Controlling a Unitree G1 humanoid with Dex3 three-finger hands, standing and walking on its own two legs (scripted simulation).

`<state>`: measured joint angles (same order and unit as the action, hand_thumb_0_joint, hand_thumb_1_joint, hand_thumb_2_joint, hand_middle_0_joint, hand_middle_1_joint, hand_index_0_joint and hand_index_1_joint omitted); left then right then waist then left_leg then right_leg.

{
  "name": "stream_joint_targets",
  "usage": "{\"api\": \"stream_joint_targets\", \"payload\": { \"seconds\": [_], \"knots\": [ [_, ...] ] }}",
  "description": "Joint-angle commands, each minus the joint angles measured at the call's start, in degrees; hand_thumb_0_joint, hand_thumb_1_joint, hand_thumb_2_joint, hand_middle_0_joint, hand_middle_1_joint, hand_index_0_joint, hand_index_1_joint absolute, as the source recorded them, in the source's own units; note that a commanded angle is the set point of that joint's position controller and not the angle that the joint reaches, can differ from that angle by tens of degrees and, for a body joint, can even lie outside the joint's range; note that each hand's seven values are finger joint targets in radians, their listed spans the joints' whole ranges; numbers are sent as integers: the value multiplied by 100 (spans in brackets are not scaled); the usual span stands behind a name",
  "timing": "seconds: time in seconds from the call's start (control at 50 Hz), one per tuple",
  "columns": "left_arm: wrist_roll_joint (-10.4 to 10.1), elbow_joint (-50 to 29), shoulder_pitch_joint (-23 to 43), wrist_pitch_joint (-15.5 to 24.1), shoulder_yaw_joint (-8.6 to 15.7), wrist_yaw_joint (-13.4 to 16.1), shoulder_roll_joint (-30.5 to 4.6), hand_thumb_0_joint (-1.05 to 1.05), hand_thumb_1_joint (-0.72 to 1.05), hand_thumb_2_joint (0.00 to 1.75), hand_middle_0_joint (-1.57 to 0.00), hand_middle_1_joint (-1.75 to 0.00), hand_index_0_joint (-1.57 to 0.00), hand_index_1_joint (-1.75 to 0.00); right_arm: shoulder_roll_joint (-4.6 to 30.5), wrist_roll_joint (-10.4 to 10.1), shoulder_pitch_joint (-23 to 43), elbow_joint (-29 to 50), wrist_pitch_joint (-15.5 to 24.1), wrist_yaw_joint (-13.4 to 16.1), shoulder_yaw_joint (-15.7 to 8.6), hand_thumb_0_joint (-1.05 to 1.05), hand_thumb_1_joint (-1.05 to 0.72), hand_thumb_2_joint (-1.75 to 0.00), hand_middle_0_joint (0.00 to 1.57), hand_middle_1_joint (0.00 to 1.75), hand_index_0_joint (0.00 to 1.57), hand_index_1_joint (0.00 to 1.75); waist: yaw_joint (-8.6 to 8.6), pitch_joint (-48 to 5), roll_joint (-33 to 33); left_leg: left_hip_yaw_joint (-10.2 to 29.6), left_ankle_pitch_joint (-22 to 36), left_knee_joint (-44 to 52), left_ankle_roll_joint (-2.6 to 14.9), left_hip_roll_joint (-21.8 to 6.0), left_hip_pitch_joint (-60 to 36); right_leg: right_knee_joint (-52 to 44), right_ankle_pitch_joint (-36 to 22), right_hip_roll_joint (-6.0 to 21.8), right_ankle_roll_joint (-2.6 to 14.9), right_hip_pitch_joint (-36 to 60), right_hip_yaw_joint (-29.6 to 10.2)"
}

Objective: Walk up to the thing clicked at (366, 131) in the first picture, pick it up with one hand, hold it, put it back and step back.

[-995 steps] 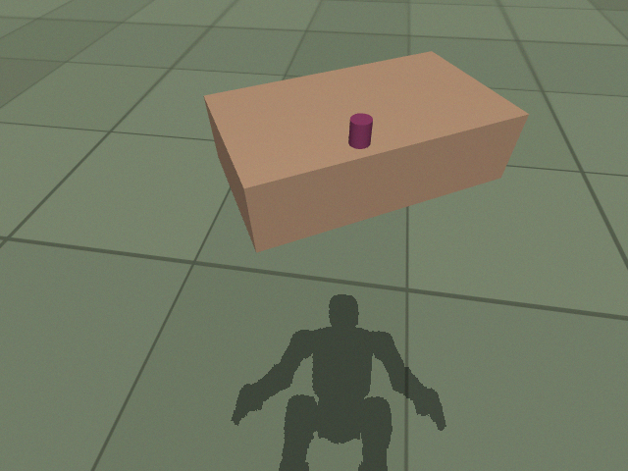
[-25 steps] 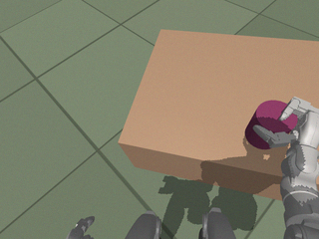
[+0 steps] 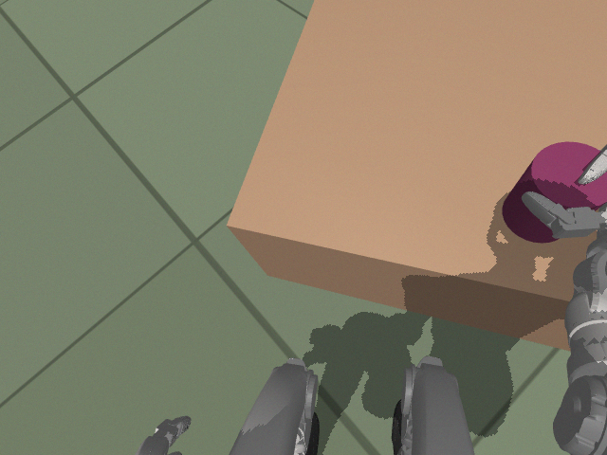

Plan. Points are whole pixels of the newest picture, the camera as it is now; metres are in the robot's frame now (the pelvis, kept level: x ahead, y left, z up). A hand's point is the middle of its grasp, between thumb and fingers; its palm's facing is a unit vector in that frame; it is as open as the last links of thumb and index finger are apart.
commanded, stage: crouch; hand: right
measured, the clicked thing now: (553, 195) +0.47 -0.26 -0.04
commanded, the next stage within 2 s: lower in 0.22 s
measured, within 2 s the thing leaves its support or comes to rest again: rests again in 1.14 s
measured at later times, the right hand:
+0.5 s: hand (560, 196) +0.48 -0.27 -0.05, palm faces +0.37 +0.93 +0.00, open 7.2 cm
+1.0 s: hand (543, 214) +0.48 -0.28 -0.10, palm faces +0.37 +0.93 +0.00, open 7.1 cm
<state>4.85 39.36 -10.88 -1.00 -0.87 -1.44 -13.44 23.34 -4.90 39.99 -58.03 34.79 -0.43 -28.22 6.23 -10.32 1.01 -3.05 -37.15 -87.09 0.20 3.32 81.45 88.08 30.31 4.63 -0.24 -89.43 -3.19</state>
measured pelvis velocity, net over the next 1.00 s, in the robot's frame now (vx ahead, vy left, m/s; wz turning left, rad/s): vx -0.02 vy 0.00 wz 0.05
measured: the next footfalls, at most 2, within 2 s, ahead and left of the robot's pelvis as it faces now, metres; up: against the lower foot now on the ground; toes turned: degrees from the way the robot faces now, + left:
none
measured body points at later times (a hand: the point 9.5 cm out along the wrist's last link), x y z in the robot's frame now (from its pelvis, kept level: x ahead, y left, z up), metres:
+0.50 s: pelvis +0.00 +0.00 -0.04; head +0.19 -0.05 +0.36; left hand +0.09 +0.26 -0.16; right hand +0.45 -0.32 -0.05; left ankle +0.03 +0.12 -0.55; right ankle +0.07 -0.12 -0.55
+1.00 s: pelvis -0.02 +0.00 -0.10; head +0.19 -0.04 +0.29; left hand +0.07 +0.27 -0.23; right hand +0.45 -0.32 -0.10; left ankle +0.03 +0.12 -0.55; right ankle +0.07 -0.12 -0.55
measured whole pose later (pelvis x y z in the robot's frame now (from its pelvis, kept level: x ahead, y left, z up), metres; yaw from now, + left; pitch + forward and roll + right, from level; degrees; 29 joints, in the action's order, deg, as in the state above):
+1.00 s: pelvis -0.02 +0.00 -0.10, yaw +3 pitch +36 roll +6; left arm 5.2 39.1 -8.4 -2.5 -2.1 -0.9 -13.9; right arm 29.9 -4.9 46.2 -60.4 32.2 -4.0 -32.7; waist 6.9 -10.0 0.5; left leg -4.3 -41.7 -108.3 0.3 4.4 102.9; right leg 108.6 33.7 5.3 -0.4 -111.4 -5.3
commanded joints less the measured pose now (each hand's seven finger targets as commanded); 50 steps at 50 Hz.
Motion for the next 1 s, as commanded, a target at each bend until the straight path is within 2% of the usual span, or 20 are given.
{"api": "stream_joint_targets", "payload": {
  "seconds": [0.0, 0.14, 0.16, 0.18, 0.2, 0.26, 0.32, 0.42, 0.44, 0.46, 0.56, 0.6, 0.64, 0.66, 0.7, 0.76, 0.8, 0.82, 0.94, 0.98],
  "knots": [
    [-33, -323, -648, 78, 379, 82, -1123, 0, 88, 93, -19, -29, -18, -31, 1299, -83, 2071, 1066, 329, -113, -23, 0, -12, -130, 128, 143, 132, 143, 47, -3187, 803, 43, 1297, 1052, 167, 91, -464, -779, -976, -79, 178, 3110, -263],
    [-32, -308, -671, 49, 352, 108, -1112, 0, 87, 93, -19, -29, -18, -31, 1734, -88, 2117, 1098, 258, -140, -297, 0, -15, -130, 129, 143, 133, 143, -29, -3374, 800, 85, 1610, 852, 144, 104, -559, -421, -1279, -100, 227, 2725, -160],
    [-34, -341, -616, 56, 311, 106, -1053, 0, 88, 93, -19, -30, -18, -31, 1513, -82, 1970, 935, 227, -166, -160, 0, -15, -131, 130, 144, 134, 144, -9, -3382, 721, 65, 1641, 838, 138, 117, -555, -391, -1285, -100, 229, 2686, -162],
    [-17, -331, -667, 35, 358, 105, -1089, 0, 87, 93, -19, -29, -18, -31, 1782, -81, 2178, 1266, 271, -127, -356, 0, -14, -132, 129, 145, 134, 145, -44, -3427, 803, 88, 1650, 792, 143, 110, -576, -364, -1278, -98, 231, 2629, -150],
    [-23, -321, -616, 46, 326, 111, -1076, 0, 88, 93, -19, -30, -18, -31, 1475, -77, 1975, 892, 226, -157, -146, 0, -15, -131, 130, 144, 134, 144, 3, -3403, 714, 72, 1638, 773, 137, 118, -490, -320, -1287, -92, 236, 2661, -155],
    [3, -282, -667, 20, 370, 108, -1124, 0, 87, 93, -20, -30, -18, -31, 1733, -57, 2172, 1186, 255, -156, -290, 0, -15, -131, 130, 144, 134, 144, -30, -3446, 975, 39, 1569, 642, 170, 123, -294, -298, -1331, -77, 205, 2745, -193],
    [3, -290, -614, 9, 363, 114, -1102, 0, 87, 93, -20, -30, -18, -31, 1467, -68, 2230, 1208, 242, -189, -91, 0, -17, -132, 129, 144, 133, 144, 48, -3387, 1051, -1, 1415, 585, 182, 125, -72, -282, -1205, -65, 184, 2788, -241],
    [11, -250, -600, 7, 346, 90, -1134, 0, 87, 94, -20, -29, -18, -31, 1526, -107, 1860, 722, 246, -242, -252, 0, -14, -135, 131, 148, 136, 148, 19, -3082, 929, -54, 1332, 237, 190, 140, 382, -37, -1142, -56, 181, 2307, -324],
    [29, -286, -571, 11, 287, 80, -1057, 0, 87, 93, -20, -29, -18, -31, 1382, -78, 1868, 626, 265, -271, -150, 0, -14, -134, 131, 147, 136, 147, 70, -3180, 877, -59, 1479, 168, 173, 143, 374, 89, -1288, -56, 200, 2273, -318],
    [45, -274, -652, 2, 368, 87, -1134, 0, 87, 94, -20, -29, -18, -31, 1729, -82, 1995, 997, 332, -251, -382, 0, -13, -134, 131, 148, 136, 148, -1, -3442, 901, -17, 1716, 111, 158, 139, 244, 252, -1524, -58, 228, 2256, -268],
    [78, -259, -614, 2, 317, 52, -1135, 0, 86, 94, -20, -30, -18, -32, 1788, -94, 2234, 1001, 460, -346, -429, 0, -19, -136, 133, 149, 137, 149, 33, -3746, 1109, -77, 1668, -246, 179, 158, 558, 496, -1697, -57, 179, 2331, -333],
    [84, -265, -624, -41, 377, 65, -1221, 0, 86, 94, -20, -30, -18, -32, 2143, -52, 2408, 1200, 482, -318, -575, 0, -20, -137, 134, 149, 138, 149, -59, -3862, 1185, -41, 1527, -286, 187, 162, 565, 580, -1485, -64, 195, 2205, -284],
    [89, -268, -545, -44, 341, 55, -1179, 0, 87, 94, -20, -30, -19, -31, 1702, -69, 2315, 913, 428, -370, -311, 0, -19, -135, 131, 147, 135, 147, 49, -3644, 1164, -95, 1246, -377, 199, 162, 868, 575, -1157, -52, 169, 2072, -344],
    [89, -272, -589, -57, 367, 69, -1237, 0, 87, 94, -20, -30, -19, -31, 2028, -53, 2486, 1166, 438, -336, -495, 0, -18, -134, 131, 146, 135, 147, -15, -3684, 1155, -77, 1148, -368, 200, 162, 894, 609, -1011, -43, 180, 2054, -318],
    [88, -296, -583, -72, 354, 70, -1236, 0, 87, 93, -20, -30, -19, -31, 2101, -25, 2611, 1260, 398, -325, -495, 0, -18, -135, 131, 147, 135, 148, -51, -3840, 1325, -83, 1049, -434, 216, 162, 916, 620, -893, -57, 155, 2042, -285],
    [63, -321, -537, -97, 344, 88, -1237, 0, 88, 93, -20, -30, -19, -31, 1834, -48, 2478, 1008, 260, -359, -327, 0, -17, -135, 131, 147, 135, 147, 12, -3696, 1195, -133, 865, -516, 228, 177, 1082, 642, -661, -43, 149, 1884, -335],
    [55, -275, -626, -107, 357, 115, -1271, 0, 88, 93, -20, -30, -19, -31, 2282, -31, 2690, 1268, 234, -322, -579, 0, -17, -134, 131, 147, 135, 147, -13, -3811, 1196, -118, 950, -561, 222, 175, 1030, 794, -700, -40, 160, 1784, -270],
    [53, -280, -581, -101, 355, 121, -1282, 0, 88, 93, -20, -30, -19, -31, 2051, -54, 2563, 1042, 183, -344, -403, 0, -16, -135, 131, 147, 135, 147, 15, -3816, 1114, -113, 921, -563, 214, 177, 1013, 861, -657, -44, 167, 1705, -248],
    [16, -284, -559, -109, 294, 140, -1224, 0, 89, 92, -20, -30, -19, -31, 2337, -67, 2545, 990, 137, -373, -623, 0, -16, -133, 129, 145, 134, 145, -28, -3463, 905, -91, 787, -691, 226, 188, 1115, 993, -357, -45, 206, 1034, -207],
    [14, -295, -562, -103, 310, 139, -1255, 0, 89, 92, -20, -30, -19, -31, 2162, -91, 2506, 932, 125, -414, -520, 0, -18, -133, 130, 145, 134, 146, 2, -3445, 944, -98, 733, -744, 233, 184, 1199, 1014, -290, -45, 197, 1042, -209]
  ]
}}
